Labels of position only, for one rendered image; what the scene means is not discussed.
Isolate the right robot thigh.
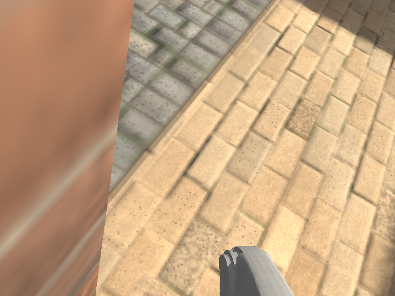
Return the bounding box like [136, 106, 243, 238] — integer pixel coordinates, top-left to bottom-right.
[219, 245, 294, 296]

